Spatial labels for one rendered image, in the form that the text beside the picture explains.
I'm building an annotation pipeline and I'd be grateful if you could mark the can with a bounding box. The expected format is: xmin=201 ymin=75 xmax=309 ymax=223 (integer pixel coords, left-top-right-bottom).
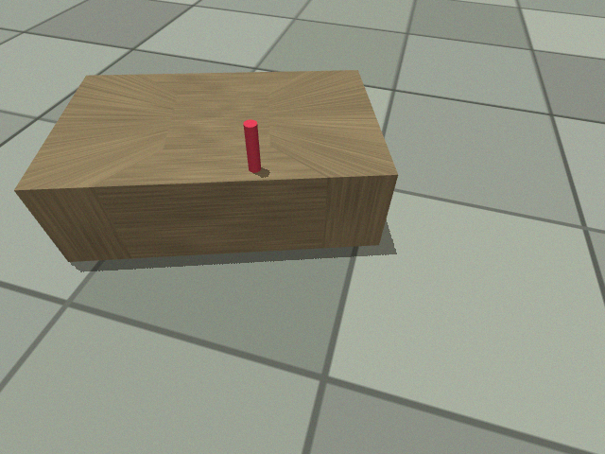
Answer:
xmin=244 ymin=120 xmax=261 ymax=173

